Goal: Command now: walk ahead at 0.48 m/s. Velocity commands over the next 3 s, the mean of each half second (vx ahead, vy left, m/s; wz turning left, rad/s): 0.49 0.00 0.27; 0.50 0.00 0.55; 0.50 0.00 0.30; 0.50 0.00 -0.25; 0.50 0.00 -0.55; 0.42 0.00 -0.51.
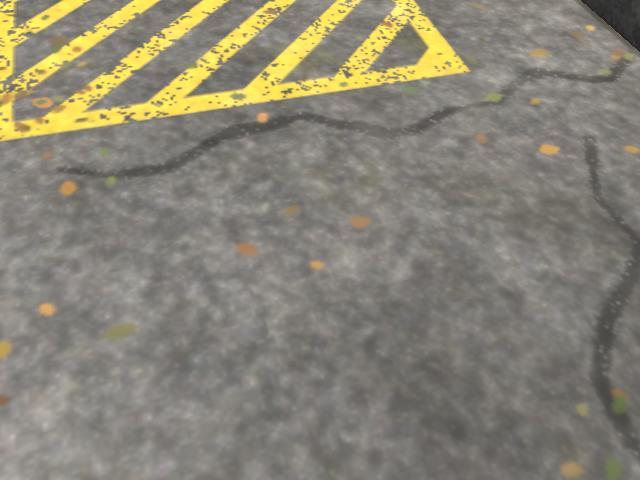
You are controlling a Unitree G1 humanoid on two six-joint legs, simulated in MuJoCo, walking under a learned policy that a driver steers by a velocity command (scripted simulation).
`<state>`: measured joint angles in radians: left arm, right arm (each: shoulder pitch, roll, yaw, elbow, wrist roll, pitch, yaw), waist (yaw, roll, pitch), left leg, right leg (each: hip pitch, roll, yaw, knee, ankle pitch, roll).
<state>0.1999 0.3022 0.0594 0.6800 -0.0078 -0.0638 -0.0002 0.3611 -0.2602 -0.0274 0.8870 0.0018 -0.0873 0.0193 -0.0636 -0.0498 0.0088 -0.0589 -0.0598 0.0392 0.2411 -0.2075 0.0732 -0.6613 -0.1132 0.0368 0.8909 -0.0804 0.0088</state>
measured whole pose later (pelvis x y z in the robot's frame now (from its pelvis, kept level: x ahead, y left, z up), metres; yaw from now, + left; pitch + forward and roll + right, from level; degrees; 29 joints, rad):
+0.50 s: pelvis +0.29 -0.04 +0.00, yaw +10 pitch +0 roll -3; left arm 0.28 0.27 0.07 0.80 0.01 -0.11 -0.02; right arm 0.22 -0.32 -0.07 0.78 0.03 -0.02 -0.01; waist 0.03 0.05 0.05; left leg -0.65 0.11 -0.07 1.06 -0.21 -0.01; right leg -0.11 0.03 -0.16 0.29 -0.17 -0.04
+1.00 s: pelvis +0.54 +0.09 +0.00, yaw +28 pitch +1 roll -1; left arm 0.10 0.31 0.06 0.72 0.01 -0.10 0.00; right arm 0.32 -0.28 -0.07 0.71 0.01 -0.05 0.01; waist -0.04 -0.03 0.06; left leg -0.22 -0.10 -0.06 0.37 -0.16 0.10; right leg -0.62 -0.10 0.07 0.99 -0.24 0.04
